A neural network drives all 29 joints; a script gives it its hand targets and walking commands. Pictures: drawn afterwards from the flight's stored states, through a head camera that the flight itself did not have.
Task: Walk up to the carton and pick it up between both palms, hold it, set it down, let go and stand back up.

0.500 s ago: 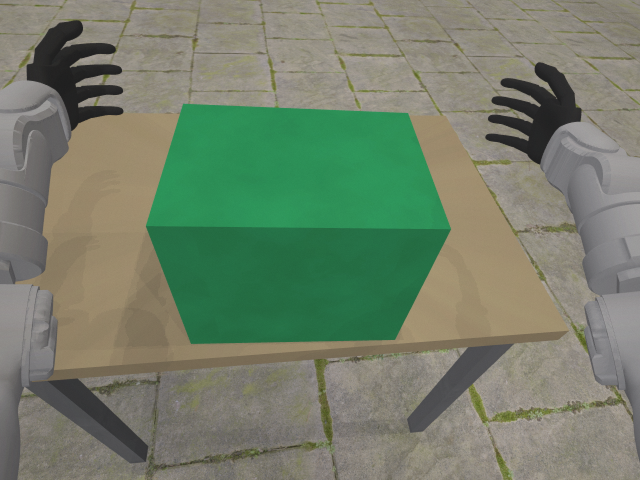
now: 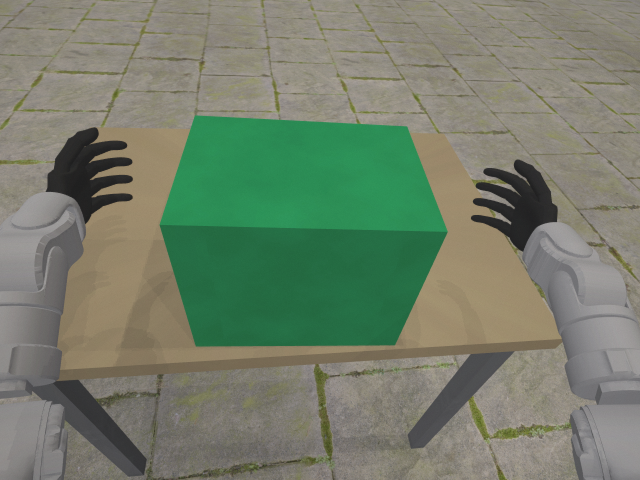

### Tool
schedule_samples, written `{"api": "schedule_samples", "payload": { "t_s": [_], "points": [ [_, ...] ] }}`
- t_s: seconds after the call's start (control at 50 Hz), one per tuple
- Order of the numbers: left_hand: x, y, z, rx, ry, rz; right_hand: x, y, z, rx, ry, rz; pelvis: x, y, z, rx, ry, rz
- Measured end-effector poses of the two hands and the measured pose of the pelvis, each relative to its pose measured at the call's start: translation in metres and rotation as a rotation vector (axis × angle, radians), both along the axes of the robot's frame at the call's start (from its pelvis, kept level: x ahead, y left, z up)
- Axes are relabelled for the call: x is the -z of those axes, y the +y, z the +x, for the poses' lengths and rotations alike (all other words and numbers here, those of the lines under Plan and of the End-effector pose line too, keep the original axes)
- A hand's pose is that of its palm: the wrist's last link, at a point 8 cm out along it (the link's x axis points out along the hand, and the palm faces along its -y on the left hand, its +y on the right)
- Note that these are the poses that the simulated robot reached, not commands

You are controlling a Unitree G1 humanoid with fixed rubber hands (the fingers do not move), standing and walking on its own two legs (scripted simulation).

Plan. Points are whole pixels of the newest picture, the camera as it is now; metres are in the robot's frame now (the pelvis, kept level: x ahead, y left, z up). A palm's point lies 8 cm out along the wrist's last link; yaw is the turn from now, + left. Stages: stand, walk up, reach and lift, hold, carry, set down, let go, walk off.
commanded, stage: set down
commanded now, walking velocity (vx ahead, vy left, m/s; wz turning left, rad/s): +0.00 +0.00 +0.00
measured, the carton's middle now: (300, 237) +0.44 -0.01 +0.06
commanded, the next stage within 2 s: none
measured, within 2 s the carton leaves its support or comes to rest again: neither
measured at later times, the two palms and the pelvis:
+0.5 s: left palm (72, 281) +0.33 +0.25 +0.11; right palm (524, 294) +0.29 -0.27 +0.11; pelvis +0.02 +0.00 +0.00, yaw -1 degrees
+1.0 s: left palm (61, 368) +0.25 +0.26 +0.06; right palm (520, 356) +0.23 -0.26 +0.06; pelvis +0.04 +0.00 +0.00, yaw +0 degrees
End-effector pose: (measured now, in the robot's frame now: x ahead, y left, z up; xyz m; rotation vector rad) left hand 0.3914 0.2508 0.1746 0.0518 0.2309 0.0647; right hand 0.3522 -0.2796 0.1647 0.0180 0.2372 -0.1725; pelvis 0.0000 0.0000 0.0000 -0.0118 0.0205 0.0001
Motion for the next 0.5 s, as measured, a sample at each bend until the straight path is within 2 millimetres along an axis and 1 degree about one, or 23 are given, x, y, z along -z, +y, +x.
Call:
{"api": "schedule_samples", "payload": {
  "t_s": [0.26, 0.5],
  "points": [
    [0.04, 0.001, -0.035, 0.0, 0.022, 0.009, 0.039, 0.01, -0.032, -0.016, 0.009, 0.007, -0.001, 0.001, 0.007, 0.006, -0.024, 0.003],
    [0.063, 0.002, -0.065, 0.008, 0.027, 0.022, 0.057, 0.011, -0.062, -0.019, 0.009, -0.013, -0.002, 0.001, 0.017, 0.013, -0.025, 0.003]
  ]
}}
